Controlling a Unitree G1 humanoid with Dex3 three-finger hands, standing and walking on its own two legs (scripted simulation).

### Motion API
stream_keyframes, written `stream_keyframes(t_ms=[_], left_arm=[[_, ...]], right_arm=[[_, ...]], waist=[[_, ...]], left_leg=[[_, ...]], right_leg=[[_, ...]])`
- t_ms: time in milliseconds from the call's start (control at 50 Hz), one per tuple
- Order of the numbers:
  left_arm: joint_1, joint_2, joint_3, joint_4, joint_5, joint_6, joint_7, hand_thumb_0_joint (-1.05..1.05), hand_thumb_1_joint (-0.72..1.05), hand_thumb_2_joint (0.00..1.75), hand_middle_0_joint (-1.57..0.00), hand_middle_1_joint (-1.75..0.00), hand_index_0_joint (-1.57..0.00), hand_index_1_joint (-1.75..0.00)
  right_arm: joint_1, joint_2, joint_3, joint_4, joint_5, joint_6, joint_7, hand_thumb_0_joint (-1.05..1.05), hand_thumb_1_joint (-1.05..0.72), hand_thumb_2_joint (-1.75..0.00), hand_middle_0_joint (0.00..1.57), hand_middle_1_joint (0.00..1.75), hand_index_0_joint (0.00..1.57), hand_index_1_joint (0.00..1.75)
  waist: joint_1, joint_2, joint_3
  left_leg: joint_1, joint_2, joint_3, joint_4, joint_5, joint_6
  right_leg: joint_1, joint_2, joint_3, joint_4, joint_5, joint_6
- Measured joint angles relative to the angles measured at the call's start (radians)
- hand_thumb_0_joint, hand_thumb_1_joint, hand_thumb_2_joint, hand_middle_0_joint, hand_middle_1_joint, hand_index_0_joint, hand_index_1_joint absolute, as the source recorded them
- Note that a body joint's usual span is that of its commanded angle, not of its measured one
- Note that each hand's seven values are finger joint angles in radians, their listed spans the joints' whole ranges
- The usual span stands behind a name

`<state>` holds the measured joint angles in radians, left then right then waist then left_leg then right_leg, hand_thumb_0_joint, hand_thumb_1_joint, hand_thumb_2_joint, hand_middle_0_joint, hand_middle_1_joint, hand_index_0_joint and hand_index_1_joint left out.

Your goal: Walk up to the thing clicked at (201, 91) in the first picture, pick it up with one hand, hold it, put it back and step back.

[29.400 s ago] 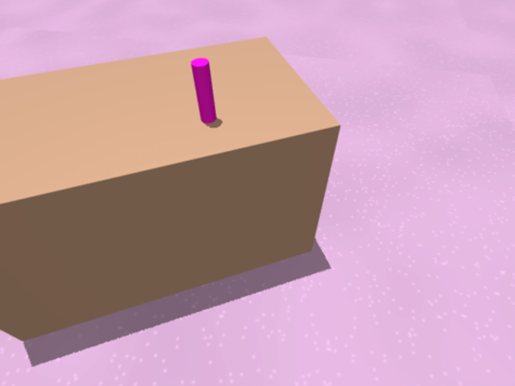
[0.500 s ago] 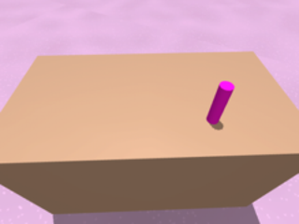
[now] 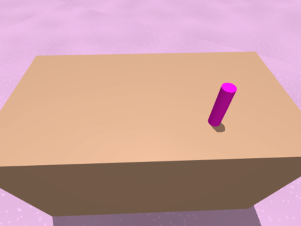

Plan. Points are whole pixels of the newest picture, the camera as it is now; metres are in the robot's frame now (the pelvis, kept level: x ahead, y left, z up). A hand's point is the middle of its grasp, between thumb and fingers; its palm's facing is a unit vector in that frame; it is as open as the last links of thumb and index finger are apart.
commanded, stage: stand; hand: right
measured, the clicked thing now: (220, 106) +0.49 -0.22 +0.01
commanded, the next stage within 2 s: step back in 0.22 s
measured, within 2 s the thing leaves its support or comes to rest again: neither
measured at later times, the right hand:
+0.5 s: hand out of the picture +0.08 -0.30 -0.18, palm faces -0.02 +0.93 -0.36, open 7.4 cm
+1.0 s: hand out of the picture -0.02 -0.27 -0.16, palm faces -0.14 +0.91 -0.40, open 7.3 cm
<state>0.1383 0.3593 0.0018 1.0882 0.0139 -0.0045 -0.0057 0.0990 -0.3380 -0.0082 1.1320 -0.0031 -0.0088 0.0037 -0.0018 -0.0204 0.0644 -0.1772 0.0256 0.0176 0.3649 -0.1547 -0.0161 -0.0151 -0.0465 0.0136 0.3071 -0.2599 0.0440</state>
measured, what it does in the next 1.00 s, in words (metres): walks backwards: left foot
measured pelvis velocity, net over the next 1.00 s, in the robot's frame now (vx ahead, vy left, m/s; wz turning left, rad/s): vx -0.15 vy -0.02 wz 0.09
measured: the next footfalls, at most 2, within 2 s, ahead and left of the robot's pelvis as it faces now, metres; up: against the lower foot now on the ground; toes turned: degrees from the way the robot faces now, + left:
left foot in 0.88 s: -0.10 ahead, +0.09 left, +0.00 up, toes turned +3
right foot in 1.28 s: -0.20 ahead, -0.15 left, +0.00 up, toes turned +1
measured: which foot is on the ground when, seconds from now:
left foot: down 0.00-0.48, up 0.50-0.86, down 0.88-1.00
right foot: down 0.00-0.92, up 0.94-1.00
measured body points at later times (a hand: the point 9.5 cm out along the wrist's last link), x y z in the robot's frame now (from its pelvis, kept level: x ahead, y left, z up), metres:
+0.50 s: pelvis -0.05 -0.03 -0.03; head +0.01 -0.04 +0.42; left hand +0.03 +0.30 -0.14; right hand +0.08 -0.35 -0.16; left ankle +0.03 +0.13 -0.74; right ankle -0.09 -0.14 -0.75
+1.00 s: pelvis -0.15 -0.02 -0.02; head -0.07 +0.01 +0.42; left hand -0.06 +0.30 -0.15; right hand -0.01 -0.31 -0.13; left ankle -0.14 +0.09 -0.75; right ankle -0.13 -0.15 -0.69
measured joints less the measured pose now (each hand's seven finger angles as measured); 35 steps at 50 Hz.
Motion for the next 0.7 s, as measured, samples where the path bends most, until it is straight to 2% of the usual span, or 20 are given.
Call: stream_keyframes(t_ms=[220, 280, 360, 440, 480, 500, 520, 540, 580, 640, 700], left_arm=[[0.002, 0.000, 0.000, 0.002, 0.003, 0.000, 0.000, 0.00, 0.91, 0.90, -0.21, -0.30, -0.20, -0.30], [-0.012, 0.008, 0.015, -0.023, -0.015, 0.012, 0.002, 0.00, 0.91, 0.90, -0.21, -0.30, -0.20, -0.30], [-0.046, 0.031, 0.033, -0.072, -0.022, 0.028, 0.011, 0.00, 0.91, 0.90, -0.21, -0.30, -0.20, -0.30], [-0.043, 0.048, 0.049, -0.113, -0.017, 0.042, 0.006, 0.00, 0.91, 0.90, -0.21, -0.30, -0.20, -0.30], [-0.019, 0.052, 0.054, -0.128, -0.013, 0.041, 0.002, 0.00, 0.91, 0.90, -0.20, -0.30, -0.20, -0.30], [-0.009, 0.047, 0.058, -0.130, -0.007, 0.038, 0.004, 0.00, 0.91, 0.90, -0.20, -0.30, -0.20, -0.30], [-0.003, 0.033, 0.060, -0.129, 0.000, 0.037, 0.005, 0.00, 0.91, 0.90, -0.20, -0.30, -0.20, -0.30], [0.004, 0.018, 0.056, -0.130, 0.007, 0.040, 0.003, 0.00, 0.91, 0.90, -0.20, -0.30, -0.20, -0.30], [0.018, -0.001, 0.048, -0.136, 0.019, 0.043, 0.001, 0.00, 0.91, 0.90, -0.21, -0.30, -0.20, -0.30], [0.025, -0.012, 0.047, -0.150, 0.023, 0.046, 0.003, 0.00, 0.91, 0.90, -0.21, -0.30, -0.20, -0.30], [0.006, -0.012, 0.048, -0.186, 0.020, 0.040, 0.014, 0.00, 0.90, 0.90, -0.21, -0.30, -0.21, -0.30]], right_arm=[[-0.002, -0.001, 0.000, -0.003, 0.000, 0.001, 0.000, 0.01, -0.91, -0.90, 0.20, 0.30, 0.21, 0.30], [-0.019, -0.005, -0.008, -0.026, 0.007, 0.014, 0.006, 0.01, -0.91, -0.90, 0.20, 0.30, 0.21, 0.30], [-0.056, -0.015, -0.024, -0.077, 0.015, 0.029, 0.006, 0.01, -0.91, -0.90, 0.20, 0.30, 0.21, 0.30], [-0.070, -0.030, -0.038, -0.126, 0.003, 0.052, 0.002, 0.01, -0.90, -0.90, 0.20, 0.30, 0.21, 0.30], [-0.074, -0.043, -0.043, -0.147, 0.002, 0.068, 0.001, 0.01, -0.90, -0.90, 0.20, 0.30, 0.21, 0.30], [-0.082, -0.053, -0.045, -0.154, 0.006, 0.074, 0.000, 0.01, -0.90, -0.90, 0.20, 0.30, 0.21, 0.30], [-0.091, -0.066, -0.049, -0.161, 0.009, 0.080, -0.005, 0.01, -0.90, -0.90, 0.20, 0.30, 0.21, 0.30], [-0.094, -0.075, -0.054, -0.170, 0.009, 0.085, -0.010, 0.01, -0.91, -0.90, 0.20, 0.30, 0.21, 0.30], [-0.082, -0.082, -0.057, -0.185, 0.010, 0.085, -0.016, 0.01, -0.91, -0.90, 0.20, 0.30, 0.21, 0.30], [-0.054, -0.077, -0.049, -0.195, 0.020, 0.074, -0.012, 0.01, -0.91, -0.90, 0.20, 0.30, 0.20, 0.30], [-0.016, -0.075, -0.035, -0.195, 0.015, 0.072, -0.017, 0.01, -0.91, -0.90, 0.20, 0.30, 0.21, 0.30]], waist=[[0.001, 0.002, 0.001], [0.001, 0.001, 0.028], [0.002, 0.005, 0.098], [0.013, 0.019, 0.117], [0.022, 0.022, 0.105], [0.025, 0.031, 0.105], [0.024, 0.053, 0.116], [0.020, 0.070, 0.125], [0.025, 0.078, 0.125], [0.027, 0.073, 0.119], [0.024, 0.067, 0.122]], left_leg=[[0.000, -0.002, -0.001, -0.002, 0.000, 0.001], [-0.036, 0.000, -0.002, 0.037, -0.007, 0.004], [-0.090, 0.013, -0.010, 0.083, -0.001, 0.004], [-0.152, 0.031, -0.019, 0.144, -0.005, -0.001], [-0.198, 0.032, -0.017, 0.207, -0.026, 0.000], [-0.227, 0.026, -0.032, 0.257, -0.053, 0.011], [-0.250, 0.005, -0.081, 0.329, -0.140, 0.023], [-0.272, -0.029, -0.124, 0.417, -0.230, 0.031], [-0.310, -0.094, -0.151, 0.587, -0.334, 0.043], [-0.321, -0.141, -0.148, 0.740, -0.337, 0.032], [-0.287, -0.147, -0.142, 0.768, -0.326, 0.021]], right_leg=[[0.000, -0.002, -0.001, -0.002, 0.000, 0.001], [-0.048, 0.001, 0.001, 0.065, -0.021, -0.004], [-0.162, 0.017, -0.010, 0.243, -0.042, -0.046], [-0.239, 0.050, -0.012, 0.412, -0.168, -0.084], [-0.221, 0.046, -0.012, 0.355, -0.110, -0.087], [-0.218, 0.049, -0.009, 0.344, -0.148, -0.071], [-0.222, 0.057, -0.015, 0.358, -0.157, -0.069], [-0.223, 0.059, -0.022, 0.363, -0.151, -0.071], [-0.234, 0.049, -0.020, 0.354, -0.130, -0.076], [-0.247, 0.037, -0.022, 0.313, -0.091, -0.079], [-0.269, 0.028, -0.044, 0.302, -0.072, -0.080]])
